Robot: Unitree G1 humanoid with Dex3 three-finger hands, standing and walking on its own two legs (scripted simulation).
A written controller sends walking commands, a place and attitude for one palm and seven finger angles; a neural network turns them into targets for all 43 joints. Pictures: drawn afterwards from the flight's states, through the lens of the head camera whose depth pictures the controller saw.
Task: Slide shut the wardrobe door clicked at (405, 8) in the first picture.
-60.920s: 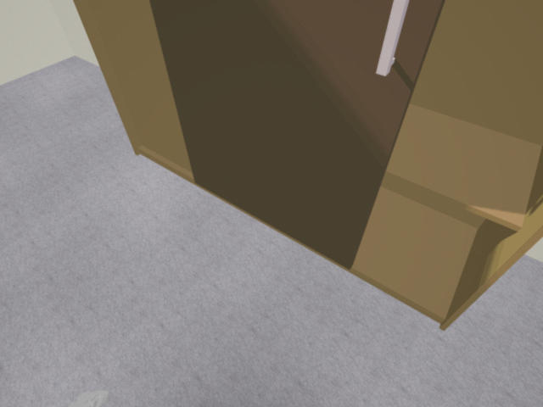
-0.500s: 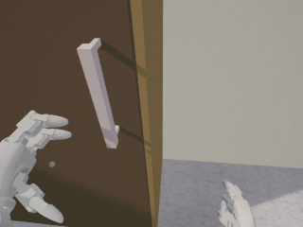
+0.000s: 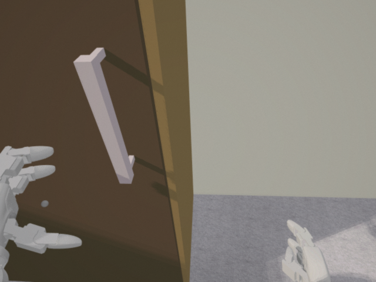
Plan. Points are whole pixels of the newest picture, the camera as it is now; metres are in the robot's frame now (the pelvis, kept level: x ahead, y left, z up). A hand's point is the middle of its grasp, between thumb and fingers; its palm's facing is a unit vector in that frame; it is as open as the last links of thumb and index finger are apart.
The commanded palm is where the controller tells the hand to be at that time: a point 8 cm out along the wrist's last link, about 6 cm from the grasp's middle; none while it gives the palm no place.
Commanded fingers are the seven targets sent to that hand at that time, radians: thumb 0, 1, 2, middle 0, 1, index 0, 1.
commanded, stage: draw the hand back to the body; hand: left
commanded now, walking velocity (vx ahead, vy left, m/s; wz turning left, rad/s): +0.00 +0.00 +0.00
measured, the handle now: (114, 124) +0.29 +0.16 +0.26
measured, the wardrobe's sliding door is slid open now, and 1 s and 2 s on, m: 0.00 0.00 0.00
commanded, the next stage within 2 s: step back with the hand held close in 0.94 s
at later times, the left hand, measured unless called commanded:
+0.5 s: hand (47, 187) +0.21 +0.28 +0.17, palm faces +0.41 -0.81 -0.41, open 9.4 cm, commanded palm +0.16 +0.32 +0.18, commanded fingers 0.00 0.83 0.87 -0.20 -0.34 -0.20 -0.34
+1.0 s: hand (35, 189) +0.21 +0.29 +0.17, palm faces +0.44 -0.81 -0.39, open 7.5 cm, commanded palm +0.15 +0.33 +0.18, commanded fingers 0.00 0.90 0.90 -0.20 -0.30 -0.20 -0.30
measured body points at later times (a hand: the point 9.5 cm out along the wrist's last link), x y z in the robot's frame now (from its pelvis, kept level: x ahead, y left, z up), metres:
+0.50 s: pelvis +0.02 +0.03 +0.01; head +0.00 +0.00 +0.45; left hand +0.18 +0.32 +0.19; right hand +0.20 -0.20 -0.08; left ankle -0.01 +0.12 -0.73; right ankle +0.00 -0.09 -0.73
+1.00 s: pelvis +0.01 +0.03 +0.01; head -0.01 +0.01 +0.46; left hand +0.18 +0.33 +0.19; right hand +0.20 -0.19 -0.08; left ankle -0.01 +0.12 -0.73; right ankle +0.00 -0.09 -0.73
